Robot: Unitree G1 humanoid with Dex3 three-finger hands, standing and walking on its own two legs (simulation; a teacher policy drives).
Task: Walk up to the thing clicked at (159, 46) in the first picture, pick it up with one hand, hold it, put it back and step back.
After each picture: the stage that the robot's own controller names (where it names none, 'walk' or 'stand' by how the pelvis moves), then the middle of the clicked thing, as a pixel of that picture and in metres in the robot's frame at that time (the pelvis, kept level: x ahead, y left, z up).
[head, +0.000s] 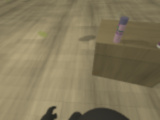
stand; out of the picture +0.78 -0.65 +0.07
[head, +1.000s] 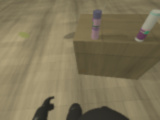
walk; (146, 27) +0.78 -0.40 +0.10
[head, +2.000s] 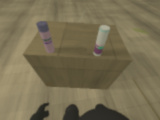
walk; (100, 42) +0.59 -0.01 +0.10
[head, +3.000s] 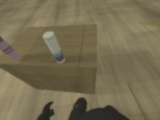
walk; (55, 49) +0.46 +0.30 +0.12
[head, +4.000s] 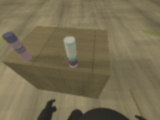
stand; (71, 54) +0.44 +0.19 +0.08
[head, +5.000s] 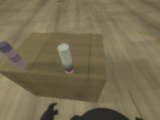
stand; (66, 60) +0.41 +0.21 +0.07
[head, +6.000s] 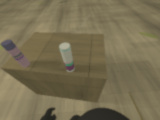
stand; (68, 59) +0.42 +0.21 +0.07
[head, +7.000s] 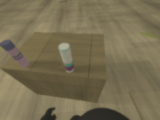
stand; (67, 59) +0.42 +0.22 +0.07
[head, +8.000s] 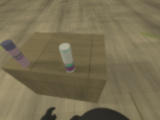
stand; (67, 59) +0.42 +0.21 +0.07
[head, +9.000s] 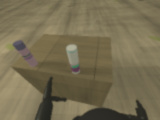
rise first; (74, 60) +0.42 +0.19 +0.07
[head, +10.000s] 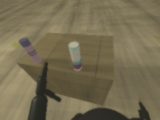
go down; (76, 57) +0.44 +0.19 +0.07
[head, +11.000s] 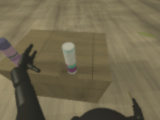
go down; (70, 60) +0.41 +0.17 +0.08
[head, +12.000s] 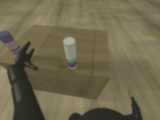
approach; (71, 55) +0.44 +0.17 +0.08
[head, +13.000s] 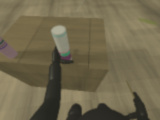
close; (63, 47) +0.45 +0.19 +0.13
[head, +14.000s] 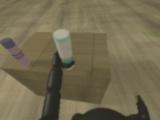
lift; (65, 53) +0.35 +0.17 +0.22
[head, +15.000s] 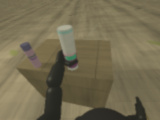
lift; (69, 50) +0.34 +0.16 +0.26
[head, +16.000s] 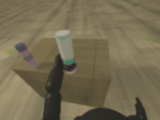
hold; (67, 54) +0.33 +0.17 +0.23
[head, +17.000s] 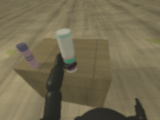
hold; (68, 53) +0.33 +0.17 +0.24
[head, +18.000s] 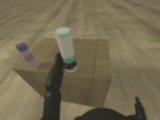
crouch; (67, 52) +0.33 +0.16 +0.25
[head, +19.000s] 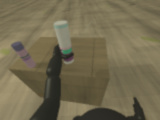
crouch; (65, 44) +0.40 +0.19 +0.25
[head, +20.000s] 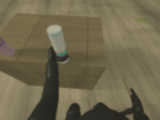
lower; (59, 47) +0.45 +0.20 +0.12
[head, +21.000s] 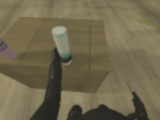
lower; (63, 48) +0.44 +0.19 +0.13
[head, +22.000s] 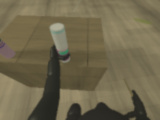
lower; (61, 46) +0.46 +0.19 +0.13
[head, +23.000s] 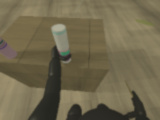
lower; (63, 46) +0.46 +0.19 +0.13
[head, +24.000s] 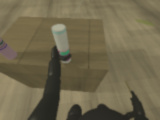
loosen; (63, 46) +0.46 +0.19 +0.13
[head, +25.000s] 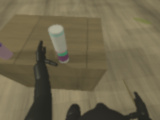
withdraw; (60, 47) +0.45 +0.19 +0.12
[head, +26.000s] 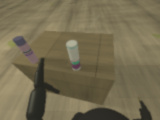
sink last; (74, 57) +0.43 +0.19 +0.09
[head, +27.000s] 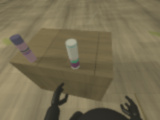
stand; (73, 55) +0.44 +0.18 +0.08
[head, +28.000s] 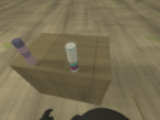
stand; (72, 58) +0.44 +0.18 +0.07
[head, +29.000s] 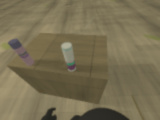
stand; (69, 58) +0.44 +0.21 +0.07
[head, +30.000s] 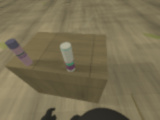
stand; (68, 58) +0.43 +0.21 +0.07
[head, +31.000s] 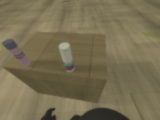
stand; (67, 59) +0.42 +0.22 +0.07
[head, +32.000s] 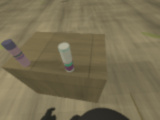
stand; (67, 59) +0.42 +0.22 +0.07
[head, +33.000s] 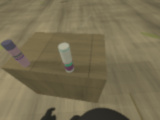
walk; (67, 59) +0.42 +0.22 +0.07
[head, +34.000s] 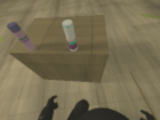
walk; (71, 37) +0.58 +0.22 +0.08
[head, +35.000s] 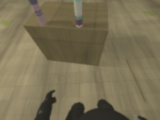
walk; (78, 13) +0.89 +0.19 +0.10
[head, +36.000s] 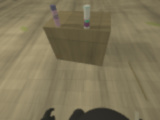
stand; (86, 17) +1.07 +0.16 +0.09
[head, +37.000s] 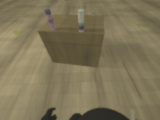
stand; (81, 21) +1.07 +0.20 +0.07
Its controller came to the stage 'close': yes
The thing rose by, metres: 0.21
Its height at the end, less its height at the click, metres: +0.00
